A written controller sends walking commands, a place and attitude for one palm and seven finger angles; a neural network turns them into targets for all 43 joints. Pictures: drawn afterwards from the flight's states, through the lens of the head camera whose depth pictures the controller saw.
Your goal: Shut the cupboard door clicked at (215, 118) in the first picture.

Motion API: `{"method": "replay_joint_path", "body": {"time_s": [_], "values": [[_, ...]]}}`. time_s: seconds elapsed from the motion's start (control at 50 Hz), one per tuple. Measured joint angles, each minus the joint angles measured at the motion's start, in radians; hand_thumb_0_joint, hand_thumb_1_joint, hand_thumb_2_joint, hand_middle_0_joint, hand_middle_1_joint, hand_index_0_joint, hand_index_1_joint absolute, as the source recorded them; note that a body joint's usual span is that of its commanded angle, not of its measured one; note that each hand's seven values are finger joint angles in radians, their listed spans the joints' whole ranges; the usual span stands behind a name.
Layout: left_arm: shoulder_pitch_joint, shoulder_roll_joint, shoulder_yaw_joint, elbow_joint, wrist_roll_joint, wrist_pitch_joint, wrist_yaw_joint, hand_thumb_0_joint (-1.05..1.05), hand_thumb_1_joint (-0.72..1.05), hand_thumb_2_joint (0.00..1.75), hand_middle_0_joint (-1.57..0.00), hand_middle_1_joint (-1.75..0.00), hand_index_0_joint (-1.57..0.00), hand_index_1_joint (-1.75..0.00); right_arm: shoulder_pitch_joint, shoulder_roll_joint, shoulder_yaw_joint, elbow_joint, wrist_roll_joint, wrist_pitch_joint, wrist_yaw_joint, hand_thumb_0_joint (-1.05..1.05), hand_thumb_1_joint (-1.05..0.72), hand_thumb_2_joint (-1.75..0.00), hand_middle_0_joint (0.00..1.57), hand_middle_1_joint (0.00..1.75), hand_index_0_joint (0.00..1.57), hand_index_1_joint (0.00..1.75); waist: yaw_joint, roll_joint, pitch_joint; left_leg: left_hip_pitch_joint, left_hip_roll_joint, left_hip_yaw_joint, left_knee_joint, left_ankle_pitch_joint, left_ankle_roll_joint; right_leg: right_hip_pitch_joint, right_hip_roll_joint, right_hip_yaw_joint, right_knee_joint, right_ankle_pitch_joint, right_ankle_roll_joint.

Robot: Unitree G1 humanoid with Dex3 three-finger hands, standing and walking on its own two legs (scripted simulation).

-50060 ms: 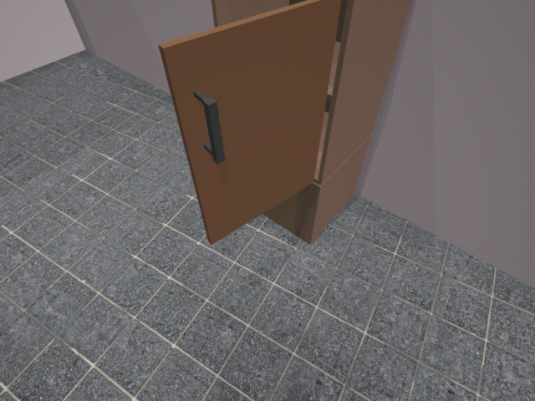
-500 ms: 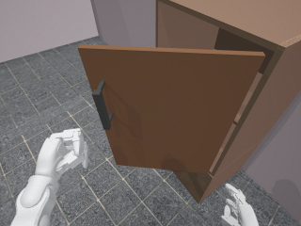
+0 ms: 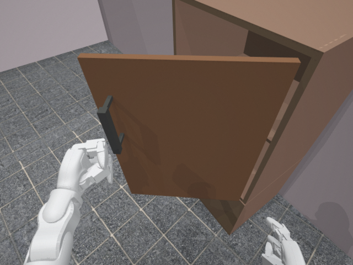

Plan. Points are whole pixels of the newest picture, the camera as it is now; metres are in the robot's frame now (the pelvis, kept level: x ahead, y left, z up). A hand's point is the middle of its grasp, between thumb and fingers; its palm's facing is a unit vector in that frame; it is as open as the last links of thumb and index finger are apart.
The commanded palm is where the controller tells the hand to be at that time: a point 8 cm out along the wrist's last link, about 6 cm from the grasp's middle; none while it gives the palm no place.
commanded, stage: bring the fist close to the handle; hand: left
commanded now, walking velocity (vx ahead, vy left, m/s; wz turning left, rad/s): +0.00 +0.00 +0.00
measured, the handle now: (113, 126) +0.40 +0.19 +0.10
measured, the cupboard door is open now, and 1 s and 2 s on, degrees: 50 50 38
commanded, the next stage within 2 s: push the door shut along its arc in 0.70 s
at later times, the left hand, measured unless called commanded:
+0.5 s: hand (122, 160) +0.30 +0.14 +0.11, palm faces -0.03 -1.00 -0.04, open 3.1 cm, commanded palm +0.27 +0.19 +0.11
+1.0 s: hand (124, 157) +0.31 +0.14 +0.11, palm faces -0.06 -1.00 -0.06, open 3.1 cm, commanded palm +0.30 +0.19 +0.11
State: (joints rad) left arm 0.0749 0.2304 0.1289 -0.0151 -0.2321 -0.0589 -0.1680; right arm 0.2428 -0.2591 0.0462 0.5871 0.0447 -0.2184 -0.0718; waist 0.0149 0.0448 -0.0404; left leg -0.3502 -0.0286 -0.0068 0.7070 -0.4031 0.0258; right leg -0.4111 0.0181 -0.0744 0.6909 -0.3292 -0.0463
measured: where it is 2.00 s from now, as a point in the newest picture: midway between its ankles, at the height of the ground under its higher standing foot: outside the picture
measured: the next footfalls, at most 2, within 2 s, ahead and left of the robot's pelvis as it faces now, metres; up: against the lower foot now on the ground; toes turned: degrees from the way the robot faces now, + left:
none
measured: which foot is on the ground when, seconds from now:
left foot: down 0.00-1.00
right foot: down 0.00-1.00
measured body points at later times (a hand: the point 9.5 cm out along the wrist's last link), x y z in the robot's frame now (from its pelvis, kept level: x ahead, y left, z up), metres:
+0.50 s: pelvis +0.01 +0.01 +0.00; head +0.01 -0.01 +0.45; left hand +0.30 +0.19 +0.11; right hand +0.18 -0.22 -0.08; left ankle -0.02 +0.10 -0.72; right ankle +0.02 -0.09 -0.72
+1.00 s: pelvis +0.00 +0.00 +0.00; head +0.00 -0.02 +0.45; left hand +0.31 +0.19 +0.12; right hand +0.17 -0.23 -0.08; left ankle -0.02 +0.10 -0.72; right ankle +0.02 -0.09 -0.72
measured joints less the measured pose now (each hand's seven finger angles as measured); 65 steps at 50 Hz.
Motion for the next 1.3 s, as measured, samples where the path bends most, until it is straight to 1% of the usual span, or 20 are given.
{"method": "replay_joint_path", "body": {"time_s": [0.08,0.2,0.34,0.48,0.58,0.66,0.78,0.9,1.0,1.12,1.3], "values": [[-0.022,-0.014,-0.011,0.013,0.006,0.006,0.012,0.01,0.90,0.90,-1.30,-1.50,-1.30,-1.50,0.003,0.005,0.001,-0.003,-0.001,0.005,0.006,0.01,-0.90,-0.90,0.20,0.30,0.20,0.30,-0.004,0.002,-0.007,0.005,-0.001,0.006,-0.009,0.000,0.002,0.001,-0.001,0.006,-0.003,-0.001,0.002],[-0.016,-0.032,-0.023,0.011,0.018,0.016,0.030,0.01,0.90,0.90,-1.30,-1.50,-1.30,-1.50,0.008,0.012,0.002,-0.013,-0.004,0.024,0.018,0.01,-0.90,-0.90,0.20,0.30,0.20,0.30,-0.007,0.001,-0.014,0.018,-0.002,0.014,-0.021,-0.001,0.004,0.007,-0.001,0.015,-0.006,-0.004,0.004],[-0.032,-0.043,-0.046,0.009,0.035,0.015,0.059,0.01,0.90,0.90,-1.30,-1.50,-1.30,-1.50,0.004,0.012,0.000,-0.013,-0.005,0.040,0.021,0.01,-0.90,-0.90,0.20,0.30,0.20,0.30,-0.004,0.003,-0.006,0.021,-0.004,0.011,-0.019,-0.003,0.006,0.013,-0.003,0.012,-0.006,-0.006,0.006],[-0.039,-0.058,-0.070,0.006,0.047,0.023,0.071,0.01,0.90,0.90,-1.30,-1.50,-1.30,-1.50,-0.002,0.014,0.000,-0.016,-0.006,0.057,0.025,0.01,-0.90,-0.90,0.20,0.30,0.20,0.30,-0.004,0.005,-0.009,0.028,-0.007,0.015,-0.026,0.000,0.007,0.016,-0.005,0.017,-0.009,-0.004,0.008],[-0.027,-0.060,-0.071,0.003,0.052,0.032,0.085,0.01,0.90,0.90,-1.30,-1.50,-1.30,-1.50,-0.005,0.018,0.002,-0.020,-0.007,0.070,0.027,0.01,-0.90,-0.90,0.20,0.30,0.20,0.30,-0.005,0.004,-0.009,0.037,-0.005,0.019,-0.033,0.002,0.007,0.022,-0.003,0.021,-0.013,-0.002,0.007],[-0.026,-0.056,-0.067,0.004,0.051,0.025,0.090,0.01,0.90,0.90,-1.30,-1.50,-1.30,-1.50,-0.006,0.019,0.003,-0.019,-0.007,0.075,0.026,0.01,-0.90,-0.90,0.20,0.30,0.20,0.30,-0.005,0.004,-0.006,0.040,-0.004,0.017,-0.033,0.004,0.006,0.027,-0.003,0.018,-0.015,0.000,0.006],[-0.041,-0.044,-0.052,0.025,0.045,0.022,0.079,0.01,0.90,0.90,-1.30,-1.50,-1.30,-1.50,-0.008,0.015,0.003,-0.014,-0.004,0.079,0.023,0.01,-0.90,-0.90,0.20,0.30,0.20,0.30,-0.003,0.004,-0.003,0.039,-0.002,0.012,-0.031,0.006,0.003,0.030,-0.001,0.013,-0.018,0.004,0.003],[-0.056,-0.045,-0.067,0.037,0.045,0.016,0.066,0.01,0.90,0.90,-1.30,-1.50,-1.30,-1.50,-0.008,0.008,0.000,-0.011,-0.003,0.074,0.019,0.01,-0.90,-0.90,0.20,0.30,0.20,0.30,-0.006,0.006,-0.001,0.036,-0.005,0.009,-0.029,0.009,0.003,0.028,-0.004,0.009,-0.016,0.004,0.003],[-0.136,-0.029,-0.070,0.112,0.048,0.012,0.051,0.01,0.90,0.90,-1.30,-1.50,-1.30,-1.50,-0.017,0.007,0.004,0.000,-0.001,0.078,0.013,0.01,-0.90,-0.90,0.20,0.30,0.20,0.30,-0.011,0.002,0.007,0.029,-0.005,0.006,-0.023,0.011,0.002,0.022,-0.005,0.007,-0.010,0.006,0.001],[-0.257,-0.013,-0.052,0.240,0.040,0.004,0.021,0.01,0.89,0.90,-1.30,-1.50,-1.30,-1.50,-0.016,0.005,0.006,0.008,0.003,0.083,0.010,0.01,-0.90,-0.90,0.20,0.30,0.20,0.30,-0.022,0.001,0.009,0.018,-0.005,0.009,-0.026,0.017,0.000,0.009,-0.004,0.010,-0.010,0.011,-0.001],[-0.343,0.012,-0.025,0.366,0.028,-0.034,-0.036,0.01,0.90,0.90,-1.30,-1.50,-1.30,-1.50,0.015,-0.006,0.000,0.017,0.006,0.090,0.014,0.01,-0.90,-0.90,0.20,0.30,0.20,0.30,-0.029,-0.002,0.005,0.005,-0.004,0.012,-0.028,0.021,0.000,-0.006,-0.004,0.012,-0.009,0.014,-0.002]]}}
